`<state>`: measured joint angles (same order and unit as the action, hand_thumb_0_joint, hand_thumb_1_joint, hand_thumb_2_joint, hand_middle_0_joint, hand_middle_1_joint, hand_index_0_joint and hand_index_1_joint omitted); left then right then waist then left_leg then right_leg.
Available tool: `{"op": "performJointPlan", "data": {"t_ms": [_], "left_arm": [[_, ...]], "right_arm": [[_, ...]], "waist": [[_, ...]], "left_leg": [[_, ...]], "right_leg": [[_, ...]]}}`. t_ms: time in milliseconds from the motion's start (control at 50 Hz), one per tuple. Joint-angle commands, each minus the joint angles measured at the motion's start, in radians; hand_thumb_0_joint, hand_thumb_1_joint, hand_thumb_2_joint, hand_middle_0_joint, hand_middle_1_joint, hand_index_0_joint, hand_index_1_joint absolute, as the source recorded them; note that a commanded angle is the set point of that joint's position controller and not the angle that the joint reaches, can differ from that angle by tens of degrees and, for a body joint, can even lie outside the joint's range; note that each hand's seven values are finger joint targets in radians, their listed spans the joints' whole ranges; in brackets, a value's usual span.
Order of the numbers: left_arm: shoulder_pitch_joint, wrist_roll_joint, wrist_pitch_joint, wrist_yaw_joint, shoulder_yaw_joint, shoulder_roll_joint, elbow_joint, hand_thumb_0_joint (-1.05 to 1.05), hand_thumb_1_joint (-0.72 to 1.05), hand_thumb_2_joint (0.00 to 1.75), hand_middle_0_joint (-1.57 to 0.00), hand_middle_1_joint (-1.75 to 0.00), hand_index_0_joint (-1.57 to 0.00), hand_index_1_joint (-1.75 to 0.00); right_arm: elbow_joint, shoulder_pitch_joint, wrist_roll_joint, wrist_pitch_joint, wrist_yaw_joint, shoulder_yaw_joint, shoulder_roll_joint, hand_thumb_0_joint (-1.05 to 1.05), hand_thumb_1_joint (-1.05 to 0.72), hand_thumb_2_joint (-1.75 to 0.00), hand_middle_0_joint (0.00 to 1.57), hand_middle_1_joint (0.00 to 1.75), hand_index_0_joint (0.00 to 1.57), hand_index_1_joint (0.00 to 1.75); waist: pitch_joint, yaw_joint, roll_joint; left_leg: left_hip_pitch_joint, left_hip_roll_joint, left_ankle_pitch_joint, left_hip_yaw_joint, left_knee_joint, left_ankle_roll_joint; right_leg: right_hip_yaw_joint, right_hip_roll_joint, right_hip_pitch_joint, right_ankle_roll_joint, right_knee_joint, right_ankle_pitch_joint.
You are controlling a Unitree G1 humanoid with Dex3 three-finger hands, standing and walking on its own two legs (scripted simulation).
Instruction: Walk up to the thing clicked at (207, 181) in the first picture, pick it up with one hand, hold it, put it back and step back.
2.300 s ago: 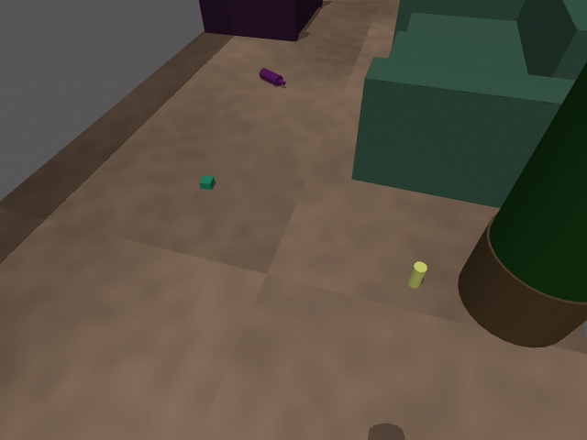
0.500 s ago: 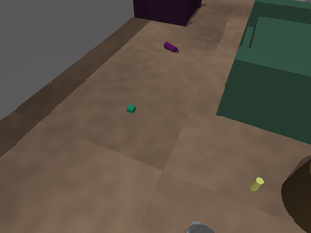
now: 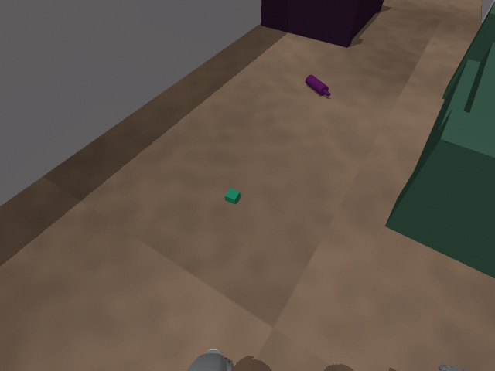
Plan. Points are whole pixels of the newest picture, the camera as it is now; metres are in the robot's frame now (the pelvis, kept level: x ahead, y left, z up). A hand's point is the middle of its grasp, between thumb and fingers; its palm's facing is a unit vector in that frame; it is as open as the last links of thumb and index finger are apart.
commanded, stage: walk up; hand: left
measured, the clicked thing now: (232, 196) +1.01 +0.18 -0.75
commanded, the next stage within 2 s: none
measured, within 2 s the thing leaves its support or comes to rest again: neither
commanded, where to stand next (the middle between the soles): +0.61 -0.04 m, yaw -1 degrees
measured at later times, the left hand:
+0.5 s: hand (148, 279) +0.31 +0.25 -0.13, palm faces -0.11 -0.92 -0.38, open 7.4 cm
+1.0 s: hand (168, 242) +0.40 +0.24 -0.14, palm faces -0.02 -0.93 -0.37, open 7.4 cm
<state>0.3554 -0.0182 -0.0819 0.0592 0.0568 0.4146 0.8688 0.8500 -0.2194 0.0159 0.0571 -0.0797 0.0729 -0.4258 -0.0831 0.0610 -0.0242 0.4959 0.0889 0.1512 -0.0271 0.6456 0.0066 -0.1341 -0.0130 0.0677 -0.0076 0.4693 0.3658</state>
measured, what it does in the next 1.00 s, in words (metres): walks ahead: left foot, then right foot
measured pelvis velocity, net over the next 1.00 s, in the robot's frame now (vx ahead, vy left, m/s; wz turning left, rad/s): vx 0.38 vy -0.04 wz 0.00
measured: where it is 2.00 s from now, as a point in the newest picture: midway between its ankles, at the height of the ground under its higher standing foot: (271, 284)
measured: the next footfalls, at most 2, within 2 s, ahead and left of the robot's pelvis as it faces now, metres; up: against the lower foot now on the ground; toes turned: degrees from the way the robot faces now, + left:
left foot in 0.04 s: +0.19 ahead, +0.12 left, +0.00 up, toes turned +5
right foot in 0.52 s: +0.36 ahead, -0.16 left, +0.00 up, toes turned -6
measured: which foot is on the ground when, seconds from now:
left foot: up 0.00-0.02, down 0.04-0.56, up 0.58-1.00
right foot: down 0.00-0.08, up 0.10-0.50, down 0.52-1.00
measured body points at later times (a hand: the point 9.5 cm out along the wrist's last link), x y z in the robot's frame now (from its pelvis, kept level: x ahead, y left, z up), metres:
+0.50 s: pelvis +0.21 -0.02 +0.00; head +0.23 -0.03 +0.45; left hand +0.31 +0.30 -0.10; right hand +0.23 -0.35 -0.12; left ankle +0.15 +0.12 -0.73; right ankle +0.32 -0.16 -0.72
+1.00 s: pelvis +0.38 -0.04 +0.00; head +0.40 -0.03 +0.45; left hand +0.40 +0.29 -0.12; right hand +0.45 -0.36 -0.11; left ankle +0.48 +0.09 -0.73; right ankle +0.32 -0.16 -0.73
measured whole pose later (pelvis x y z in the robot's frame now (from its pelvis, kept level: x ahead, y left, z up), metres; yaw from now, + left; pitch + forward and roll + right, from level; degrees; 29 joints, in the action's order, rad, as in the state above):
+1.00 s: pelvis +0.38 -0.04 +0.00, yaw +0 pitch -2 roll -2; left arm 0.38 -0.01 -0.08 0.04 0.05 0.42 0.84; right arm 0.88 -0.29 0.03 0.03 -0.08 0.07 -0.41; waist -0.08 0.04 -0.02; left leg 0.42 0.08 0.19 -0.02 0.61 0.02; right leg -0.11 0.00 0.10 -0.01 0.50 0.37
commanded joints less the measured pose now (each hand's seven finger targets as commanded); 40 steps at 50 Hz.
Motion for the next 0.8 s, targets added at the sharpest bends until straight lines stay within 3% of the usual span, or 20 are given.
{"op": "performJointPlan", "data": {"t_ms": [0,20,40,60,80,100,160,200,340,440,480,500,520,540,560,600,640,660,700,780], "left_arm": [[-0.051,0.008,-0.018,-0.014,0.067,0.27,-0.105,0.0,0.9,0.9,-0.2,-0.3,-0.2,-0.3],[-0.051,0.008,-0.014,-0.018,0.055,0.241,-0.113,0.0,0.9,0.9,-0.2,-0.3,-0.2,-0.3],[0.013,0.019,-0.009,-0.023,0.032,0.177,-0.111,0.0,0.9,0.9,-0.2,-0.3,-0.2,-0.3],[0.069,0.026,-0.004,-0.022,0.013,0.105,-0.115,0.0,0.9,0.9,-0.2,-0.3,-0.2,-0.3],[0.069,0.022,0.011,-0.04,0.044,0.235,-0.087,0.0,0.9,0.9,-0.2,-0.3,-0.2,-0.3],[0.036,0.017,0.011,-0.044,0.041,0.264,-0.076,0.0,0.9,0.9,-0.2,-0.3,-0.2,-0.3],[0.051,0.028,0.008,-0.032,0.039,0.223,-0.045,0.0,0.9,0.9,-0.2,-0.3,-0.2,-0.3],[0.062,0.029,0.018,-0.025,0.04,0.2,-0.039,0.0,0.9,0.9,-0.2,-0.3,-0.2,-0.3],[-0.085,0.01,0.029,0.014,0.041,0.173,-0.092,0.0,0.9,0.9,-0.2,-0.3,-0.2,-0.3],[-0.121,0.008,0.012,0.021,0.054,0.176,-0.075,0.0,0.9,0.9,-0.2,-0.3,-0.2,-0.3],[-0.021,0.006,0.003,0.011,0.067,0.191,-0.044,0.0,0.9,0.9,-0.2,-0.3,-0.2,-0.3],[0.062,0.002,-0.01,0.0,0.083,0.232,-0.017,0.0,0.9,0.9,-0.2,-0.3,-0.2,-0.3],[0.145,-0.003,-0.022,-0.014,0.107,0.292,-0.004,0.0,0.9,0.9,-0.2,-0.3,-0.2,-0.3],[0.13,0.002,-0.03,-0.025,0.113,0.363,-0.034,0.0,0.9,0.9,-0.2,-0.3,-0.2,-0.3],[0.101,0.016,-0.024,-0.024,0.111,0.374,-0.033,0.0,0.9,0.9,-0.2,-0.3,-0.2,-0.3],[0.035,0.031,-0.017,-0.033,0.09,0.306,-0.054,0.0,0.9,0.9,-0.2,-0.3,-0.2,-0.3],[-0.039,0.035,-0.02,-0.04,0.072,0.253,-0.067,0.0,0.9,0.9,-0.2,-0.3,-0.2,-0.3],[-0.047,0.029,-0.024,-0.039,0.067,0.245,-0.071,0.0,0.9,0.9,-0.2,-0.3,-0.2,-0.3],[-0.022,0.024,-0.032,-0.038,0.063,0.233,-0.081,0.0,0.9,0.9,-0.2,-0.3,-0.2,-0.3],[-0.011,0.011,-0.032,-0.037,0.075,0.246,-0.107,0.0,0.9,0.9,-0.2,-0.3,-0.2,-0.3]], "right_arm": [[-0.061,-0.035,0.005,0.033,0.009,0.058,-0.169,0.0,-0.9,-0.9,0.2,0.3,0.2,0.3],[-0.028,-0.157,0.017,0.038,0.018,0.073,-0.208,0.0,-0.9,-0.9,0.2,0.3,0.2,0.3],[-0.008,-0.254,0.033,0.044,0.03,0.093,-0.263,0.0,-0.9,-0.9,0.2,0.3,0.2,0.3],[-0.035,-0.263,0.037,0.048,0.042,0.105,-0.326,0.0,-0.9,-0.9,0.2,0.3,0.2,0.3],[-0.056,-0.234,-0.002,0.046,0.045,0.111,-0.349,0.0,-0.9,-0.9,0.2,0.3,0.2,0.3],[-0.058,-0.188,-0.014,0.043,0.048,0.11,-0.323,0.0,-0.9,-0.9,0.2,0.3,0.2,0.3],[-0.081,-0.119,-0.029,0.052,0.062,0.056,-0.223,0.0,-0.9,-0.9,0.2,0.3,0.2,0.3],[-0.076,-0.124,-0.028,0.062,0.061,0.054,-0.216,0.0,-0.9,-0.9,0.2,0.3,0.2,0.3],[-0.111,-0.095,-0.016,0.064,0.055,0.064,-0.249,0.0,-0.9,-0.9,0.2,0.3,0.2,0.3],[-0.11,-0.085,-0.012,0.049,0.051,0.061,-0.25,0.0,-0.9,-0.9,0.2,0.3,0.2,0.3],[-0.12,-0.066,-0.012,0.039,0.052,0.058,-0.245,0.0,-0.9,-0.9,0.2,0.3,0.2,0.3],[-0.119,-0.106,-0.01,0.036,0.052,0.04,-0.198,0.0,-0.9,-0.9,0.2,0.3,0.2,0.3],[-0.119,-0.173,-0.012,0.037,0.05,0.014,-0.125,0.0,-0.9,-0.9,0.2,0.3,0.2,0.3],[-0.121,-0.212,-0.02,0.03,0.047,0.002,-0.105,0.0,-0.9,-0.9,0.2,0.3,0.2,0.3],[-0.097,-0.152,-0.009,0.018,0.063,0.027,-0.212,0.0,-0.9,-0.9,0.2,0.3,0.2,0.3],[-0.066,-0.11,-0.022,0.014,0.063,0.036,-0.222,0.0,-0.9,-0.9,0.2,0.3,0.2,0.3],[-0.029,-0.175,-0.033,0.0,0.052,0.028,-0.184,0.0,-0.9,-0.9,0.2,0.3,0.2,0.3],[-0.023,-0.189,-0.029,-0.006,0.045,0.027,-0.176,0.0,-0.9,-0.9,0.2,0.3,0.2,0.3],[-0.022,-0.184,-0.02,-0.014,0.035,0.032,-0.17,0.0,-0.9,-0.9,0.2,0.3,0.2,0.3],[-0.051,-0.098,-0.007,-0.016,0.022,0.042,-0.171,0.0,-0.9,-0.9,0.2,0.3,0.2,0.3]], "waist": [[0.062,-0.069,0.056],[0.135,-0.132,-0.037],[0.198,-0.167,-0.206],[0.224,-0.143,-0.343],[0.22,-0.151,-0.19],[0.161,-0.138,-0.135],[0.065,-0.078,-0.065],[0.064,-0.064,-0.091],[-0.021,-0.082,-0.126],[0.014,-0.075,-0.098],[0.067,-0.011,-0.041],[0.136,0.021,0.088],[0.196,0.049,0.296],[0.175,0.025,0.376],[0.121,0.038,0.283],[0.02,0.003,0.167],[0.006,-0.058,0.19],[0.012,-0.066,0.193],[0.016,-0.055,0.185],[-0.005,-0.031,0.143]], "left_leg": [[-0.317,-0.042,-0.016,-0.048,-0.089,0.031],[-0.467,-0.058,0.05,-0.031,-0.099,0.06],[-0.592,0.039,0.197,0.118,-0.204,0.107],[-0.709,0.276,0.296,0.558,-0.283,0.164],[-0.662,0.352,0.382,0.724,-0.367,0.245],[-0.609,0.35,0.299,0.674,-0.366,0.264],[-0.436,0.213,-0.231,0.264,-0.332,0.147],[-0.383,0.189,-0.369,0.174,-0.321,0.16],[-0.302,0.172,-0.04,0.08,-0.405,0.213],[-0.249,0.15,0.048,0.054,-0.314,0.186],[-0.226,0.148,0.046,0.059,-0.166,0.157],[-0.194,0.085,-0.023,0.0,0.059,0.131],[-0.088,-0.002,0.09,-0.065,0.324,0.092],[0.125,-0.118,0.357,-0.035,0.48,0.032],[0.157,-0.076,0.381,0.03,0.553,0.03],[0.128,-0.024,0.281,0.127,0.556,0.029],[0.049,-0.01,0.18,0.116,0.459,0.026],[0.008,-0.027,0.147,0.09,0.444,0.024],[0.015,-0.041,0.087,0.081,0.418,0.016],[0.065,-0.019,0.066,0.081,0.225,-0.021]], "right_leg": [[0.156,-0.245,0.21,-0.165,-0.038,-0.244],[0.115,-0.194,0.24,-0.142,0.164,-0.341],[0.046,-0.105,0.343,-0.103,0.447,-0.276],[0.089,0.037,0.571,-0.051,0.651,0.178],[0.191,0.011,0.587,-0.061,0.72,0.188],[0.218,-0.025,0.612,-0.062,0.766,0.138],[0.257,-0.057,0.499,-0.04,0.665,-0.001],[0.231,-0.057,0.439,-0.019,0.634,-0.03],[0.139,-0.109,0.442,0.007,0.324,-0.166],[0.09,-0.063,0.255,-0.013,0.146,-0.214],[0.077,-0.041,0.095,-0.029,0.083,-0.202],[0.108,-0.034,-0.05,-0.041,0.036,-0.15],[0.286,-0.153,-0.155,-0.065,-0.071,0.009],[0.727,-0.383,-0.219,-0.143,-0.205,0.047],[0.813,-0.429,-0.147,-0.229,-0.214,0.024],[0.602,-0.353,0.009,-0.203,-0.213,-0.13],[0.363,-0.235,0.086,-0.113,-0.196,-0.24],[0.307,-0.205,0.127,-0.122,-0.197,-0.283],[0.262,-0.189,0.122,-0.131,-0.212,-0.3],[0.251,-0.23,0.093,-0.173,-0.256,-0.134]]}}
